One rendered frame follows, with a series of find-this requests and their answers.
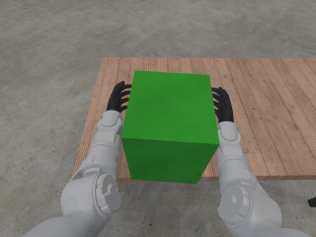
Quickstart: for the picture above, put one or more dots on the left robot hand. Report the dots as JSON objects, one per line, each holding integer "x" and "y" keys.
{"x": 115, "y": 101}

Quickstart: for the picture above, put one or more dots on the right robot upper arm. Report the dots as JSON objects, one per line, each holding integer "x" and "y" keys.
{"x": 248, "y": 213}

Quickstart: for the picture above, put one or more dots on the carton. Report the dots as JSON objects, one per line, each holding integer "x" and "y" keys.
{"x": 169, "y": 132}

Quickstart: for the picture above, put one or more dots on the robot left forearm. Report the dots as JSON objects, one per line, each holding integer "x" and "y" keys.
{"x": 104, "y": 151}

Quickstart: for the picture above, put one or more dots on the robot right forearm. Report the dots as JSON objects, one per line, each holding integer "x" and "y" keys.
{"x": 231, "y": 163}

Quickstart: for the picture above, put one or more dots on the left robot upper arm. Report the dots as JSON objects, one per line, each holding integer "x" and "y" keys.
{"x": 87, "y": 204}

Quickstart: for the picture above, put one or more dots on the right robot hand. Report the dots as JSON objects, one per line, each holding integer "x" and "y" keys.
{"x": 225, "y": 111}

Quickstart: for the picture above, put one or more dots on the table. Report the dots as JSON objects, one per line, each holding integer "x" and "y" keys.
{"x": 273, "y": 102}

